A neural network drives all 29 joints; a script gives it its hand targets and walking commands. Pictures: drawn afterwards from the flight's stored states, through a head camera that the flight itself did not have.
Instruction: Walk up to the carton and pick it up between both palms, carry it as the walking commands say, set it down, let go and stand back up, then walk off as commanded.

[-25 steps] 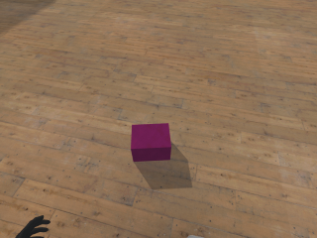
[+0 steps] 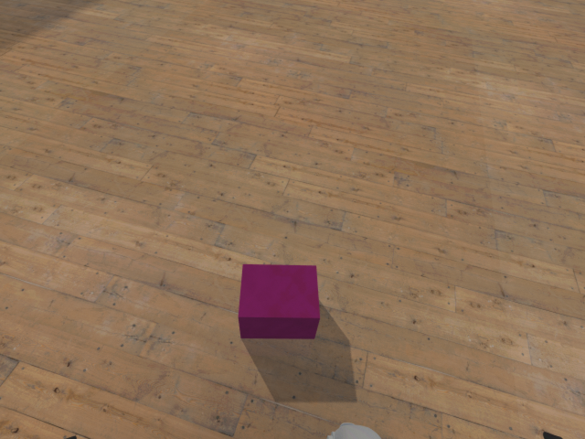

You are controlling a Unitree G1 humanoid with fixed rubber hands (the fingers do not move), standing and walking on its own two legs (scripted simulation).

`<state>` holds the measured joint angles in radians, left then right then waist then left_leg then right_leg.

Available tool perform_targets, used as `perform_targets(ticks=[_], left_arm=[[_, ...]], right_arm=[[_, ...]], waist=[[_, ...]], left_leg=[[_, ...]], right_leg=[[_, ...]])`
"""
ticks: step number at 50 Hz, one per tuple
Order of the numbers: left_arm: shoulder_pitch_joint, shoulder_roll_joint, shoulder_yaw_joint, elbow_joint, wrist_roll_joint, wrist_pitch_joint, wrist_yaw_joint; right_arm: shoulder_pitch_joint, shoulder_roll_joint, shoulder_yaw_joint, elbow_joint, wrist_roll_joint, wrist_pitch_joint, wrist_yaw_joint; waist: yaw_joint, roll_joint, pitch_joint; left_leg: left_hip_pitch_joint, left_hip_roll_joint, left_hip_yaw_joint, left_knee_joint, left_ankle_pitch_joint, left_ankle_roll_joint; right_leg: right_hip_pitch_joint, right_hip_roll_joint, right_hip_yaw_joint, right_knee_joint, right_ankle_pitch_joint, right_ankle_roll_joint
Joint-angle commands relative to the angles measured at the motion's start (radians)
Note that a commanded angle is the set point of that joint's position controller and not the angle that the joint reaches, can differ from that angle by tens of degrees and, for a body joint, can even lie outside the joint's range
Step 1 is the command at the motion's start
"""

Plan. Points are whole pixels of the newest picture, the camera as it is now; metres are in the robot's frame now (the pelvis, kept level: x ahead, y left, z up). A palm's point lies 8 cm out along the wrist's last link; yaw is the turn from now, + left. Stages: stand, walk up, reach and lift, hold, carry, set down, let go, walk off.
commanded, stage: walk up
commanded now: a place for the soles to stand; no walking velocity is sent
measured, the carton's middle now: (278, 301) +0.66 +0.01 -0.68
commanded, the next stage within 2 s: none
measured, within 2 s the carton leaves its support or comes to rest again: neither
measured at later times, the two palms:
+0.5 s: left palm (83, 403) +0.20 +0.30 -0.10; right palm (527, 401) +0.20 -0.35 -0.09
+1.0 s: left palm (73, 387) +0.21 +0.31 -0.07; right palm (517, 362) +0.25 -0.35 -0.08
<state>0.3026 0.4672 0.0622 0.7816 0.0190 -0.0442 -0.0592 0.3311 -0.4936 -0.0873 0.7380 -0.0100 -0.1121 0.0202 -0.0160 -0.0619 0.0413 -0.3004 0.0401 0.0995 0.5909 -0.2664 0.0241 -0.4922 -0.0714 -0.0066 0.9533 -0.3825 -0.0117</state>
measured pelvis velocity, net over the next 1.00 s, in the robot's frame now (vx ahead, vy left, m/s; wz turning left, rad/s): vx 0.13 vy -0.03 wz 0.04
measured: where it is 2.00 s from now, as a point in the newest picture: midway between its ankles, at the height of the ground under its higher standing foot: outside the picture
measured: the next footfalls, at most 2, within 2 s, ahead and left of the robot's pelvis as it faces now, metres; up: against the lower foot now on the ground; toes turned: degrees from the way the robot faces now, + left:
right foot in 0.14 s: +0.18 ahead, -0.16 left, +0.00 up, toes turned -2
left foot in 0.36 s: +0.16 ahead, +0.10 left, +0.00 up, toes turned +5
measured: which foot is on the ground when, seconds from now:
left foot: down 0.00-0.16, up 0.18-0.34, down 0.36-0.96, up 0.98-1.00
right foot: up 0.00-0.12, down 0.14-1.00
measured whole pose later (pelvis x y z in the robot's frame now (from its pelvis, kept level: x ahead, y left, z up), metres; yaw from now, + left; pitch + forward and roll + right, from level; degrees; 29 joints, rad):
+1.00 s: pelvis +0.13 -0.03 +0.02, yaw +2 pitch -2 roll +0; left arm 0.13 0.44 0.04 1.02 0.01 -0.05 -0.02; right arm 0.09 -0.44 -0.04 1.03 -0.03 -0.02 0.05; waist 0.01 0.01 0.02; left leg -0.23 0.03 0.03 0.59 -0.41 0.02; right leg -0.16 -0.04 -0.07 0.42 -0.24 -0.03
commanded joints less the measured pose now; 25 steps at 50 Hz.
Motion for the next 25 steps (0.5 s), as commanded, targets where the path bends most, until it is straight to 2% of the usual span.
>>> perform_targets(ticks=[1,4,5,6,7,8,9,10,11,12,14,15,16,17,18,19,20,21,22,23,24,25], left_arm=[[-0.019,0.147,0.051,-0.064,0.002,-0.011,-0.014],[-0.019,0.131,0.054,-0.048,-0.002,-0.018,-0.004],[-0.001,0.128,0.057,-0.040,-0.001,-0.023,0.002],[0.017,0.133,0.063,-0.034,0.001,-0.028,0.009],[0.048,0.154,0.072,-0.028,0.003,-0.032,0.019],[0.093,0.225,0.086,-0.029,0.006,-0.038,0.031],[0.070,0.307,0.101,-0.056,-0.004,-0.036,0.038],[0.044,0.299,0.095,-0.047,-0.013,-0.030,0.039],[0.014,0.272,0.081,-0.052,-0.018,-0.028,0.043],[-0.026,0.249,0.072,-0.055,-0.015,-0.023,0.046],[-0.078,0.222,0.054,-0.051,-0.003,-0.016,0.049],[-0.092,0.217,0.048,-0.047,-0.002,-0.013,0.049],[-0.105,0.211,0.041,-0.041,-0.007,-0.009,0.048],[-0.119,0.192,0.029,-0.034,-0.013,-0.006,0.048],[-0.134,0.160,0.016,-0.029,-0.018,-0.003,0.048],[-0.139,0.103,-0.002,-0.035,-0.025,-0.001,0.048],[-0.101,0.088,-0.009,-0.019,-0.035,0.010,0.054],[-0.105,0.120,0.001,0.013,-0.032,0.018,0.060],[-0.115,0.124,-0.005,0.029,-0.029,0.014,0.059],[-0.124,0.137,-0.007,0.048,-0.025,0.006,0.058],[-0.144,0.163,-0.004,0.055,-0.018,-0.003,0.060],[-0.167,0.189,-0.003,0.063,-0.016,-0.013,0.060]], right_arm=[[0.061,-0.238,-0.060,-0.038,-0.001,-0.008,-0.002],[0.019,-0.224,-0.049,-0.048,0.004,0.007,-0.004],[0.008,-0.210,-0.040,-0.048,0.007,0.014,-0.005],[0.004,-0.183,-0.027,-0.050,0.008,0.021,-0.007],[0.013,-0.147,-0.012,-0.051,0.005,0.026,-0.010],[0.006,-0.084,0.011,-0.072,0.000,0.027,-0.013],[0.035,-0.082,0.010,-0.076,0.015,0.036,-0.024],[0.009,-0.167,-0.006,-0.049,0.012,0.047,-0.037],[0.023,-0.177,-0.010,-0.031,0.012,0.046,-0.038],[0.061,-0.169,-0.008,-0.005,0.012,0.043,-0.036],[0.106,-0.145,-0.005,0.043,0.005,0.044,-0.028],[0.104,-0.130,-0.002,0.054,0.005,0.046,-0.027],[0.093,-0.119,-0.001,0.062,0.004,0.046,-0.027],[0.081,-0.111,-0.002,0.069,0.002,0.044,-0.028],[0.066,-0.122,-0.007,0.073,-0.005,0.041,-0.030],[0.045,-0.172,-0.020,0.065,-0.014,0.035,-0.033],[-0.064,-0.228,-0.021,0.039,-0.006,0.030,-0.031],[-0.107,-0.214,-0.012,0.050,0.003,0.033,-0.028],[-0.141,-0.182,0.003,0.063,0.006,0.039,-0.027],[-0.165,-0.149,0.015,0.076,0.007,0.046,-0.026],[-0.162,-0.130,0.022,0.089,0.014,0.048,-0.024],[-0.152,-0.126,0.020,0.107,0.021,0.051,-0.025]], waist=[[-0.028,0.244,0.009],[-0.006,0.251,0.006],[0.016,0.225,-0.013],[0.035,0.182,-0.037],[0.063,0.101,-0.054],[0.089,-0.104,-0.076],[0.076,-0.211,-0.081],[0.075,-0.090,-0.046],[0.056,-0.070,-0.044],[0.036,-0.080,-0.037],[0.023,-0.131,-0.057],[0.019,-0.134,-0.070],[0.013,-0.124,-0.082],[0.005,-0.107,-0.088],[-0.006,-0.076,-0.089],[-0.003,0.064,-0.100],[0.043,0.167,-0.072],[0.043,0.134,-0.051],[0.052,0.126,-0.041],[0.049,0.124,-0.030],[0.030,0.102,-0.027],[0.006,0.077,-0.041]], left_leg=[[0.025,0.238,-0.231,-0.267,0.004,0.206],[-0.066,0.208,-0.165,-0.190,0.107,0.178],[-0.098,0.192,-0.136,-0.127,0.131,0.158],[-0.125,0.167,-0.116,-0.055,0.111,0.128],[-0.167,0.137,-0.089,0.051,0.046,0.096],[-0.268,0.059,-0.023,0.299,-0.055,0.042],[-0.377,-0.022,-0.029,0.410,-0.328,0.012],[-0.358,0.023,-0.135,0.486,-0.317,0.008],[-0.322,0.027,-0.135,0.470,-0.278,0.004],[-0.278,0.041,-0.116,0.413,-0.254,0.002],[-0.133,0.031,-0.061,0.288,-0.220,0.000],[-0.065,0.016,-0.038,0.225,-0.185,0.005],[0.002,0.000,-0.018,0.139,-0.104,0.011],[0.077,-0.014,-0.014,0.035,-0.017,0.021],[0.127,-0.009,-0.060,-0.039,0.017,0.037],[0.156,0.122,-0.255,-0.135,0.089,0.071],[0.020,0.290,-0.479,-0.215,0.060,0.160],[-0.055,0.288,-0.425,-0.192,0.065,0.185],[-0.083,0.218,-0.319,-0.142,0.094,0.141],[-0.095,0.161,-0.250,-0.100,0.121,0.091],[-0.080,0.105,-0.194,-0.054,0.127,0.052],[-0.012,0.062,-0.154,-0.023,0.158,0.032]], right_leg=[[-0.032,-0.029,-0.015,-0.133,0.043,0.006],[0.127,0.018,-0.068,-0.255,0.150,0.000],[0.214,0.041,-0.083,-0.313,0.197,-0.007],[0.298,0.070,-0.085,-0.351,0.184,-0.017],[0.378,0.046,-0.026,-0.417,0.144,-0.032],[0.445,-0.156,0.259,-0.532,0.095,-0.084],[0.410,-0.355,0.584,-0.660,0.015,-0.241],[0.351,-0.338,0.538,-0.628,0.039,-0.284],[0.300,-0.297,0.435,-0.600,0.103,-0.269],[0.260,-0.256,0.338,-0.585,0.144,-0.244],[0.173,-0.201,0.204,-0.546,0.309,-0.217],[0.145,-0.187,0.168,-0.517,0.381,-0.205],[0.125,-0.169,0.133,-0.478,0.399,-0.187],[0.093,-0.149,0.107,-0.435,0.358,-0.159],[0.060,-0.129,0.100,-0.385,0.287,-0.120],[0.010,-0.077,0.057,-0.261,0.182,-0.063],[0.046,0.035,-0.010,-0.204,-0.042,-0.014],[0.147,0.024,-0.001,-0.237,-0.093,-0.016],[0.213,0.015,0.008,-0.321,-0.013,-0.028],[0.242,-0.007,0.034,-0.373,0.081,-0.036],[0.232,-0.053,0.094,-0.420,0.177,-0.053],[0.194,-0.093,0.134,-0.436,0.280,-0.072]])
